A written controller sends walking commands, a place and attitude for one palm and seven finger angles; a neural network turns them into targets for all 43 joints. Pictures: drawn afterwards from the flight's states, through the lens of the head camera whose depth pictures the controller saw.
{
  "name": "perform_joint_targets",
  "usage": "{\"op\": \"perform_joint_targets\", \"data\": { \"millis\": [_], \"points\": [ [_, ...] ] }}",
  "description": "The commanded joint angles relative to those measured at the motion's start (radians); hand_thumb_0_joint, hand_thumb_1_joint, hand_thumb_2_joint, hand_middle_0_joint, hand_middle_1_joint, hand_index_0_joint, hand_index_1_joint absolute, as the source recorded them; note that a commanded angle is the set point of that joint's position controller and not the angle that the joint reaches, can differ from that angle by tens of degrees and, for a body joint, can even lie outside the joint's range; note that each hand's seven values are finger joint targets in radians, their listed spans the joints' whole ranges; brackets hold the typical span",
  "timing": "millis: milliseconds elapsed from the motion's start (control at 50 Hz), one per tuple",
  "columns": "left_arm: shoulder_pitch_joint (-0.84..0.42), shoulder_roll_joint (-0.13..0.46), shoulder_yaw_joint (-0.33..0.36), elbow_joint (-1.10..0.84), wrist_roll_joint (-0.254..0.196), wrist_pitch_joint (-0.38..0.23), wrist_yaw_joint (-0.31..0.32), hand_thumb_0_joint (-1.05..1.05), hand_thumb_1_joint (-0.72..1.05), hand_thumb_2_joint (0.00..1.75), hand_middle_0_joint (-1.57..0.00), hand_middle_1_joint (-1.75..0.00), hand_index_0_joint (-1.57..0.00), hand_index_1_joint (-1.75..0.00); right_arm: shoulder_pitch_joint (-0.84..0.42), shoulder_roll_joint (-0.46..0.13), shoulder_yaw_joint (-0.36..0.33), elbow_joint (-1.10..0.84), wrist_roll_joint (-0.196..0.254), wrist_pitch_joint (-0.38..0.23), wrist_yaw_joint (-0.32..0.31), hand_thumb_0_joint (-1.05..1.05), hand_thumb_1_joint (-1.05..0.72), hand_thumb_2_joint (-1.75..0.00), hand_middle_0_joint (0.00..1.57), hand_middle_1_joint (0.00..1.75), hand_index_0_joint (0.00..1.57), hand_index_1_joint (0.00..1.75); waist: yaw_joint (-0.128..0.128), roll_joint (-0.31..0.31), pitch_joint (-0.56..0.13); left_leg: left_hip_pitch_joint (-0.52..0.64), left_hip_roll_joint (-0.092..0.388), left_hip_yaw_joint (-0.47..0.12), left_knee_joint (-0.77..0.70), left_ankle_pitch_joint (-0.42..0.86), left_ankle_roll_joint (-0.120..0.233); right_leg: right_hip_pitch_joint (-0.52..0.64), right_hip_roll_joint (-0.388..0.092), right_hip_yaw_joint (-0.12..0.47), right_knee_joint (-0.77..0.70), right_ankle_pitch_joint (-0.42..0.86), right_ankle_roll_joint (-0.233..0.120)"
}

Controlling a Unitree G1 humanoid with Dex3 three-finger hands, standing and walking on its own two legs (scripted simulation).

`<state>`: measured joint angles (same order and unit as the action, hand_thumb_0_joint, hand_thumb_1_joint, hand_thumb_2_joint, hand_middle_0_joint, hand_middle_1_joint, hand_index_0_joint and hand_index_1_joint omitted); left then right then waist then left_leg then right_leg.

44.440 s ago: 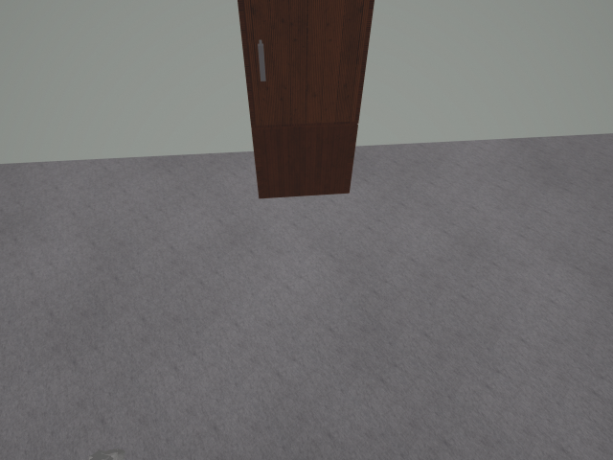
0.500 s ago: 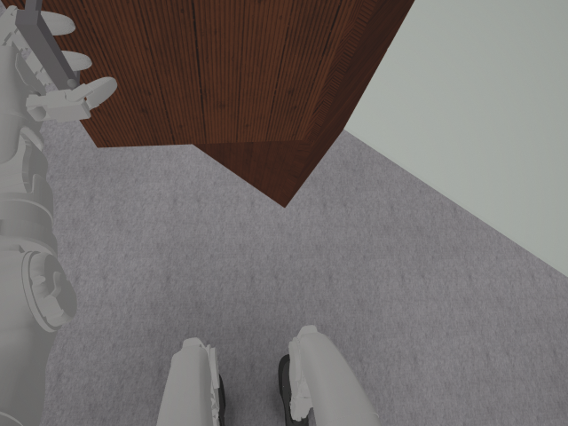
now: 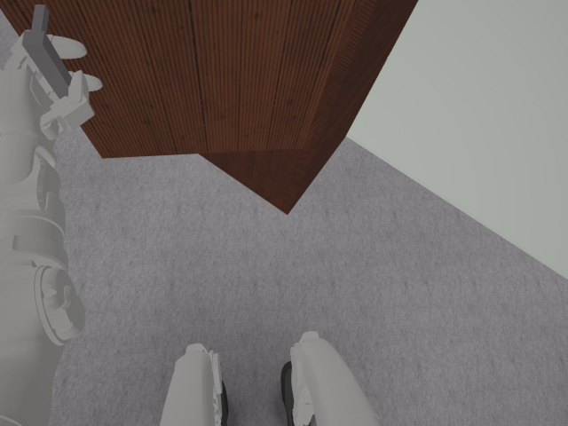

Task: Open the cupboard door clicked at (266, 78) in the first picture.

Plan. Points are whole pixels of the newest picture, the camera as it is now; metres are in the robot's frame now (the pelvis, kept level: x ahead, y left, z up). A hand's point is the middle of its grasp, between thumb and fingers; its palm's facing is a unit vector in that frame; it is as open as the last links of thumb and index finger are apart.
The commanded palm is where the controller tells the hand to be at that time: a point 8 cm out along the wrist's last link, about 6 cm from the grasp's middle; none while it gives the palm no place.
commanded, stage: pull the door open along its arc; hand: left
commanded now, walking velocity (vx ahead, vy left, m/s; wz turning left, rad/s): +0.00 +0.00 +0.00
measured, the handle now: (61, 65) +0.58 +0.24 +0.06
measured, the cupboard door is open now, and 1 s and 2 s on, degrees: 42 80 85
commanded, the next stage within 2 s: open thumb and fingers to let go in 1.00 s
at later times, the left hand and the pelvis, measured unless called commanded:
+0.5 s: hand (113, 186) +0.41 +0.17 +0.05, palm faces +0.28 -0.96 +0.07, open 5.9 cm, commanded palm +0.35 +0.22 +0.04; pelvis +0.02 +0.00 +0.03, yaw +1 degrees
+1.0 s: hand (194, 260) +0.32 +0.08 +0.05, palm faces +0.45 -0.89 +0.03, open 5.9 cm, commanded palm +0.25 +0.11 +0.04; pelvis +0.01 -0.04 +0.03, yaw +4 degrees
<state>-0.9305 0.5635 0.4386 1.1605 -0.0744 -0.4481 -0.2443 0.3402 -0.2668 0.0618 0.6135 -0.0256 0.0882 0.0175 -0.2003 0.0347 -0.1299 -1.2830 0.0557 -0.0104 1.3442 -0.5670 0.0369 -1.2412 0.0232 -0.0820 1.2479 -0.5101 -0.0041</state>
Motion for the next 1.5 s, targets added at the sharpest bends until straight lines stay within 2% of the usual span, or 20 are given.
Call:
{"op": "perform_joint_targets", "data": {
  "millis": [0, 120, 180, 300, 320, 360, 460, 500, 540, 600, 700, 760, 1000, 1040, 1080, 1140, 1220, 1280, 1360, 1480],
  "points": [
    [-0.299, 0.229, 0.020, -0.244, -0.026, -0.074, -0.027, 0.00, 0.90, 0.90, -0.40, -1.35, -0.40, -1.35, 0.178, -0.191, -0.077, -0.045, 0.002, -0.006, -0.008, 0.00, -0.90, -0.90, 0.20, 0.30, 0.20, 0.30, 0.027, 0.188, -0.588, 0.510, -0.017, -0.069, -0.154, 0.507, -0.017, 0.252, 0.028, 0.032, -0.124, 0.342, -0.023],
    [-0.071, 0.163, 0.010, -0.327, -0.072, -0.061, -0.045, 0.00, 0.90, 0.90, -0.40, -1.35, -0.40, -1.35, 0.151, -0.180, -0.088, -0.081, 0.022, -0.005, -0.001, 0.00, -0.90, -0.90, 0.20, 0.30, 0.20, 0.30, 0.072, 0.099, -0.577, 0.479, -0.026, -0.047, -0.187, 0.502, -0.013, 0.357, 0.029, 0.036, -0.145, 0.391, -0.018],
    [0.072, 0.110, -0.009, -0.437, -0.098, -0.062, -0.043, 0.00, 0.90, 0.90, -0.40, -1.35, -0.40, -1.35, 0.130, -0.170, -0.098, -0.101, 0.032, -0.010, 0.001, 0.00, -0.90, -0.90, 0.20, 0.30, 0.20, 0.30, 0.099, 0.103, -0.587, 0.514, -0.028, -0.034, -0.206, 0.550, -0.016, 0.395, 0.026, 0.038, -0.155, 0.439, -0.016],
    [0.354, 0.003, -0.044, -0.607, -0.142, -0.068, -0.016, 0.00, 0.90, 0.90, -0.40, -1.35, -0.40, -1.35, 0.077, -0.149, -0.111, -0.140, 0.045, -0.031, 0.006, 0.00, -0.90, -0.90, 0.20, 0.30, 0.20, 0.30, 0.136, 0.041, -0.506, 0.488, -0.036, -0.007, -0.246, 0.538, -0.018, 0.465, 0.023, 0.038, -0.177, 0.467, -0.013],
    [0.382, -0.040, 0.059, -0.676, -0.207, -0.072, 0.104, 0.00, 0.90, 0.90, -0.40, -1.35, -0.40, -1.35, 0.052, -0.123, -0.111, -0.156, 0.037, -0.042, 0.002, 0.00, -0.90, -0.90, 0.20, 0.30, 0.20, 0.30, 0.198, 0.041, -0.502, 0.461, -0.040, 0.004, -0.261, 0.540, -0.027, 0.491, 0.017, 0.029, -0.178, 0.469, -0.010],
    [0.495, -0.146, 0.008, -0.713, -0.184, -0.077, 0.253, 0.00, 0.90, 0.90, -0.40, -1.35, -0.40, -1.35, 0.034, -0.109, -0.110, -0.152, 0.025, -0.060, 0.011, 0.00, -0.90, -0.90, 0.20, 0.30, 0.20, 0.30, 0.195, 0.042, -0.471, 0.472, -0.034, 0.002, -0.268, 0.554, -0.043, 0.461, 0.016, 0.020, -0.167, 0.454, -0.010],
    [0.519, -0.253, -0.087, -0.806, -0.037, -0.117, 0.517, 0.00, 0.90, 0.90, -0.40, -1.35, -0.40, -1.35, -0.001, -0.090, -0.112, -0.148, -0.019, -0.061, 0.029, 0.00, -0.90, -0.90, 0.20, 0.30, 0.20, 0.30, 0.189, 0.008, -0.433, 0.440, -0.040, 0.006, -0.265, 0.482, -0.050, 0.466, 0.007, 0.029, -0.147, 0.431, -0.016],
    [0.530, -0.316, -0.154, -0.818, 0.017, -0.123, 0.583, 0.00, 0.90, 0.90, -0.40, -1.35, -0.40, -1.35, -0.020, -0.084, -0.111, -0.149, -0.030, -0.057, 0.034, 0.00, -0.90, -0.90, 0.20, 0.30, 0.20, 0.30, 0.185, 0.011, -0.421, 0.445, -0.042, 0.003, -0.268, 0.444, -0.051, 0.454, 0.002, 0.027, -0.148, 0.398, -0.021],
    [0.518, -0.347, -0.188, -0.824, 0.052, -0.128, 0.635, 0.00, 0.90, 0.90, -0.40, -1.35, -0.40, -1.35, -0.035, -0.081, -0.113, -0.152, -0.040, -0.058, 0.030, 0.00, -0.90, -0.90, 0.20, 0.30, 0.20, 0.30, 0.174, -0.040, -0.419, 0.428, -0.047, 0.000, -0.264, 0.402, -0.044, 0.467, 0.001, 0.031, -0.159, 0.382, -0.020],
    [0.538, -0.424, -0.271, -0.829, 0.099, -0.130, 0.682, 0.00, 0.90, 0.90, -0.40, -1.35, -0.40, -1.35, -0.069, -0.069, -0.114, -0.147, -0.045, -0.062, 0.027, 0.00, -0.90, -0.90, 0.20, 0.30, 0.20, 0.30, 0.175, -0.027, -0.416, 0.442, -0.052, 0.005, -0.272, 0.358, -0.042, 0.466, -0.005, 0.033, -0.175, 0.351, -0.021],
    [0.623, -0.520, -0.378, -0.882, 0.110, -0.132, 0.717, 0.00, 0.90, 0.90, -0.40, -1.35, -0.40, -1.35, -0.108, -0.051, -0.117, -0.145, -0.048, -0.084, 0.022, 0.00, -0.90, -0.90, 0.20, 0.30, 0.20, 0.30, 0.180, -0.051, -0.434, 0.455, -0.060, 0.014, -0.277, 0.343, -0.037, 0.524, -0.010, 0.041, -0.204, 0.368, -0.020],
    [0.674, -0.551, -0.427, -0.889, 0.118, -0.130, 0.725, 0.00, 0.90, 0.90, -0.40, -1.35, -0.40, -1.35, -0.125, -0.046, -0.116, -0.141, -0.048, -0.096, 0.021, 0.00, -0.90, -0.90, 0.20, 0.30, 0.20, 0.30, 0.171, -0.090, -0.394, 0.432, -0.062, 0.014, -0.278, 0.310, -0.032, 0.533, -0.015, 0.049, -0.226, 0.352, -0.017],
    [0.921, -0.705, -0.640, -1.033, 0.196, -0.128, 0.782, 0.00, 0.90, 0.90, -0.40, -1.35, -0.40, -1.35, -0.187, -0.009, -0.108, -0.160, -0.060, -0.172, 0.023, 0.00, -0.90, -0.90, 0.20, 0.30, 0.20, 0.30, 0.180, -0.098, -0.348, 0.417, -0.078, 0.009, -0.268, 0.265, -0.030, 0.531, -0.039, 0.067, -0.249, 0.317, -0.021],
    [0.884, -0.684, -0.638, -1.042, 0.216, -0.121, 0.793, 0.00, 0.90, 0.90, -0.40, -1.35, -0.40, -1.35, -0.194, -0.011, -0.106, -0.156, -0.062, -0.183, 0.015, 0.00, -0.90, -0.90, 0.20, 0.30, 0.20, 0.30, 0.162, -0.122, -0.310, 0.395, -0.077, 0.000, -0.255, 0.237, -0.027, 0.501, -0.041, 0.079, -0.258, 0.274, -0.019],
    [0.737, -0.642, -0.607, -1.037, 0.237, -0.129, 0.818, 0.00, 0.90, 0.90, -0.40, -1.35, -0.40, -1.35, -0.199, -0.013, -0.105, -0.133, -0.068, -0.186, 0.005, 0.00, -0.90, -0.90, 0.20, 0.30, 0.20, 0.30, 0.143, -0.104, -0.302, 0.379, -0.077, -0.003, -0.233, 0.202, -0.026, 0.458, -0.050, 0.094, -0.255, 0.221, -0.014],
    [0.749, -0.627, -0.571, -1.009, 0.239, -0.137, 0.830, 0.00, 0.69, 0.81, -0.38, -1.33, -0.38, -1.33, -0.206, -0.005, -0.106, -0.132, -0.068, -0.191, -0.006, 0.00, -0.90, -0.90, 0.20, 0.30, 0.20, 0.30, 0.165, -0.115, -0.332, 0.360, -0.083, -0.002, -0.226, 0.188, -0.026, 0.488, -0.054, 0.114, -0.262, 0.191, -0.014],
    [0.762, -0.665, -0.583, -1.002, 0.180, -0.125, 0.807, 0.00, 0.41, 0.69, -0.36, -1.30, -0.36, -1.30, -0.214, -0.004, -0.104, -0.139, -0.060, -0.190, -0.005, 0.00, -0.90, -0.90, 0.20, 0.30, 0.20, 0.30, 0.172, -0.112, -0.357, 0.366, -0.088, 0.008, -0.227, 0.191, -0.028, 0.529, -0.062, 0.129, -0.280, 0.214, -0.006],
    [0.767, -0.682, -0.607, -0.996, 0.174, -0.110, 0.792, 0.00, 0.20, 0.60, -0.35, -1.27, -0.35, -1.27, -0.203, -0.009, -0.104, -0.143, -0.058, -0.185, -0.002, 0.00, -0.90, -0.90, 0.20, 0.30, 0.20, 0.30, 0.163, -0.115, -0.355, 0.377, -0.084, 0.002, -0.233, 0.215, -0.027, 0.528, -0.058, 0.110, -0.270, 0.256, -0.006],
    [0.756, -0.645, -0.576, -0.995, 0.179, -0.110, 0.791, 0.00, -0.08, 0.48, -0.33, -1.24, -0.33, -1.24, -0.200, -0.011, -0.104, -0.142, -0.059, -0.180, -0.004, 0.00, -0.90, -0.90, 0.20, 0.30, 0.20, 0.30, 0.167, -0.126, -0.353, 0.366, -0.083, -0.001, -0.228, 0.218, -0.027, 0.530, -0.061, 0.117, -0.266, 0.262, -0.005],
    [0.718, -0.661, -0.589, -0.977, 0.186, -0.116, 0.796, 0.00, -0.50, 0.30, -0.30, -1.20, -0.30, -1.20, -0.208, -0.012, -0.104, -0.141, -0.060, -0.178, -0.004, 0.00, -0.90, -0.90, 0.20, 0.30, 0.20, 0.30, 0.162, -0.116, -0.337, 0.362, -0.085, -0.001, -0.230, 0.187, -0.025, 0.496, -0.058, 0.113, -0.270, 0.195, -0.009]
  ]
}}
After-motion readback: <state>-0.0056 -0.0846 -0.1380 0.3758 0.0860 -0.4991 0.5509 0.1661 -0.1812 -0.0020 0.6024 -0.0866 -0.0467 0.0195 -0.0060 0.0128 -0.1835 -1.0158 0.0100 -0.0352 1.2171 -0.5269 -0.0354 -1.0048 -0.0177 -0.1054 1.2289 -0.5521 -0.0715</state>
